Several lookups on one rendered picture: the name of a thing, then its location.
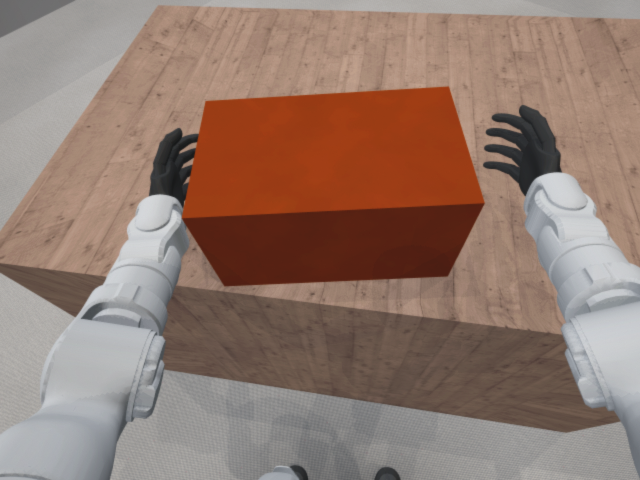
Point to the carton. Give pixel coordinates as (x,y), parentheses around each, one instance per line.
(332,187)

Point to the pedestal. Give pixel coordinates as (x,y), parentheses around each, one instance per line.
(484,342)

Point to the left robot upper arm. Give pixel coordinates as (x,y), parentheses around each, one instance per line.
(104,376)

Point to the right robot hand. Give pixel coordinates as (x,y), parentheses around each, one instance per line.
(538,155)

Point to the left robot forearm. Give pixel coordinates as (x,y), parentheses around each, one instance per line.
(142,280)

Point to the left robot hand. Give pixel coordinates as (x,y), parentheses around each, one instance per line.
(168,176)

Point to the right robot upper arm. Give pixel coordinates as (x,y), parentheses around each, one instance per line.
(604,357)

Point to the right robot forearm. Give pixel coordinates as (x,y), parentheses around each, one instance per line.
(587,268)

